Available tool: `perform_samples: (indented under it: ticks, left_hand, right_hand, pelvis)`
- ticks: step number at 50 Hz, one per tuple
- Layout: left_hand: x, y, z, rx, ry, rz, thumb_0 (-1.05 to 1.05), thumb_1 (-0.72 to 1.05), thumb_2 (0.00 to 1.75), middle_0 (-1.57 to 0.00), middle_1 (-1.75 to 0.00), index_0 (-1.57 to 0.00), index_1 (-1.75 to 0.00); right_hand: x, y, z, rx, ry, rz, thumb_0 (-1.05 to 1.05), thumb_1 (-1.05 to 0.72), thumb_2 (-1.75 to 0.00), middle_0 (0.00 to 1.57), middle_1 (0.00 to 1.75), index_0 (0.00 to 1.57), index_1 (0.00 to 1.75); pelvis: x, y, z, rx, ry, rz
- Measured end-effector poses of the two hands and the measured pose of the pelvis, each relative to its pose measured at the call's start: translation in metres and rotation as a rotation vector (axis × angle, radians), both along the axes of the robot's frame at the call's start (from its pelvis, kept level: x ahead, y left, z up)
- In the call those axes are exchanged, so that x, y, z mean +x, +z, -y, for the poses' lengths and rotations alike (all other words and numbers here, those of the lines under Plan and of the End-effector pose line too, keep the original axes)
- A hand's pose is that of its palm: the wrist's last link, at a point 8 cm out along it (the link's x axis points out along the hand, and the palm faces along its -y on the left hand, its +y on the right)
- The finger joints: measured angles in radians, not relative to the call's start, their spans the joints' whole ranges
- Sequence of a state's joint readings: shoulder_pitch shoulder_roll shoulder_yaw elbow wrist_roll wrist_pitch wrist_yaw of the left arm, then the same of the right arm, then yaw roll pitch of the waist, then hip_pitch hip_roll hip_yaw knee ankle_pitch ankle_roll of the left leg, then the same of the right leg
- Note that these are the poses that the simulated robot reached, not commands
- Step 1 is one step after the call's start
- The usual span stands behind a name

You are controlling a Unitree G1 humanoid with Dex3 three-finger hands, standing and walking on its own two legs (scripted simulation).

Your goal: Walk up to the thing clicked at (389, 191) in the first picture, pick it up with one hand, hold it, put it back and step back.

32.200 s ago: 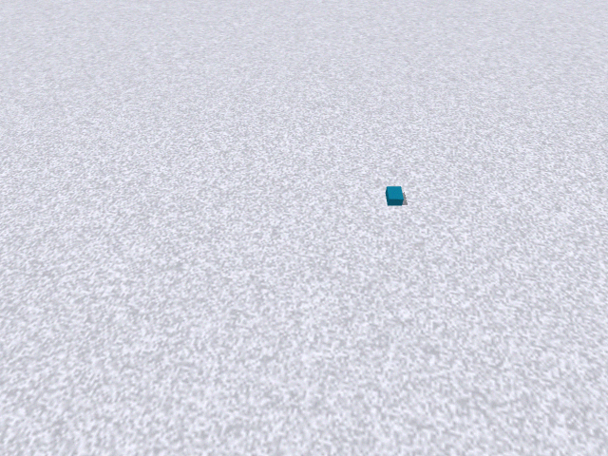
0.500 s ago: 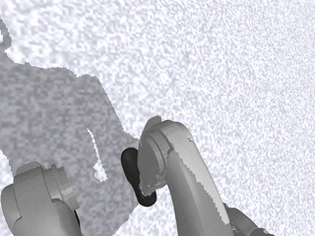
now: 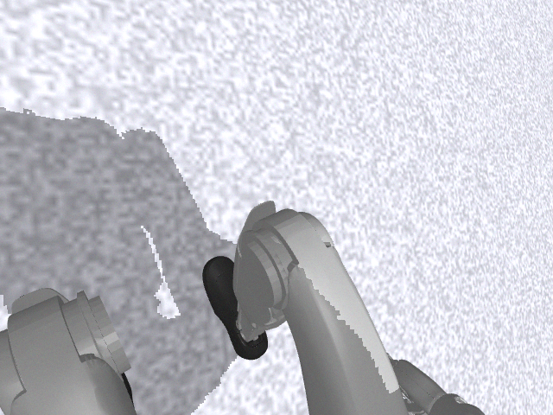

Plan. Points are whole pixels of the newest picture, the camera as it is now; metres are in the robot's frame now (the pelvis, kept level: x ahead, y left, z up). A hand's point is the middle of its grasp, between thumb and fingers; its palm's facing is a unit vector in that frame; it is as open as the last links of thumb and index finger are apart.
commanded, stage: open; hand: left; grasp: from above
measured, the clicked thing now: out of the picture +0.47 +0.29 -0.29
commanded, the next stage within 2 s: withdraw in 0.88 s
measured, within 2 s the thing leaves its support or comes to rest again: rests again in 1.18 s
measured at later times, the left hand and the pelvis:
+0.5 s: hand out of the picture +0.46 +0.29 -0.26, palm faces -0.48 -0.09 -0.87, open 10.9 cm; pelvis +0.00 +0.00 +0.00, yaw +0 degrees
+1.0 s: hand out of the picture +0.46 +0.29 -0.26, palm faces -0.49 -0.09 -0.87, open 11.9 cm; pelvis +0.00 +0.00 +0.00, yaw -1 degrees
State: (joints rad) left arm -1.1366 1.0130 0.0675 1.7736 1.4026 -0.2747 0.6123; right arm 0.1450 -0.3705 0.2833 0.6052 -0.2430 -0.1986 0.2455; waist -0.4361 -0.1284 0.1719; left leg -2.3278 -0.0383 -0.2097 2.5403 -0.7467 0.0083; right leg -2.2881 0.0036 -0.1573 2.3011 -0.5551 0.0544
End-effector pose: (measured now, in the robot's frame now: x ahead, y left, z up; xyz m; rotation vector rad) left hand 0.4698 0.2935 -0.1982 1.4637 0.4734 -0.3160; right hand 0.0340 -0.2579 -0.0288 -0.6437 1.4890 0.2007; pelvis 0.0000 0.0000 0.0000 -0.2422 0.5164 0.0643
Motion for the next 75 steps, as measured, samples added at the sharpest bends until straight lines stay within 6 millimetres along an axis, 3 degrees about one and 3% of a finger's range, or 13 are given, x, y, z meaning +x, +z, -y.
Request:
perform_samples:
  ticks: [25, 42, 55, 61, 69, 75]
  left_hand:
    - [0.001, -0.006, 0.002, 0.002, -0.003, 0.003, 0.00, -0.04, 0.68, -0.56, -0.57, -0.51, -0.60]
    - [0.001, -0.008, 0.000, 0.004, -0.002, 0.000, 0.00, -0.14, 0.74, -0.42, -0.67, -0.39, -0.69]
    - [0.002, -0.004, -0.002, -0.004, -0.001, 0.023, 0.00, -0.15, 0.73, -0.41, -0.68, -0.39, -0.69]
    - [0.012, 0.027, -0.011, 0.016, 0.034, 0.135, 0.00, -0.15, 0.71, -0.42, -0.68, -0.41, -0.68]
    - [0.013, 0.104, -0.030, 0.097, 0.174, 0.186, 0.00, -0.15, 0.72, -0.41, -0.69, -0.40, -0.69]
    - [0.011, 0.164, -0.026, 0.109, 0.188, 0.091, 0.00, -0.14, 0.73, -0.43, -0.69, -0.41, -0.70]
  right_hand:
    - [0.006, 0.007, -0.005, 0.011, 0.025, 0.016, 0.00, -0.90, -0.90, 0.20, 0.30, 0.20, 0.30]
    - [-0.003, 0.009, -0.005, 0.006, 0.013, -0.005, 0.00, -0.90, -0.90, 0.20, 0.30, 0.20, 0.30]
    - [-0.004, 0.014, -0.003, -0.011, 0.007, -0.002, 0.00, -0.90, -0.90, 0.20, 0.30, 0.20, 0.30]
    - [0.000, 0.013, 0.000, 0.009, -0.031, 0.003, 0.00, -0.91, -0.90, 0.20, 0.30, 0.20, 0.30]
    - [0.028, -0.005, 0.006, 0.094, -0.124, 0.067, 0.01, -0.91, -0.90, 0.20, 0.30, 0.20, 0.30]
    - [0.053, -0.009, 0.009, 0.125, -0.176, 0.129, 0.01, -0.91, -0.90, 0.20, 0.30, 0.20, 0.30]
  pelvis:
    - [0.000, 0.003, -0.002, -0.013, -0.001, 0.003]
    - [-0.002, 0.004, -0.002, -0.013, -0.003, 0.006]
    - [-0.003, 0.006, -0.002, -0.015, -0.003, 0.001]
    - [0.003, 0.009, -0.001, -0.006, -0.001, -0.043]
    - [0.010, 0.025, 0.002, 0.038, 0.022, -0.117]
    - [0.007, 0.049, 0.006, 0.083, 0.045, -0.130]
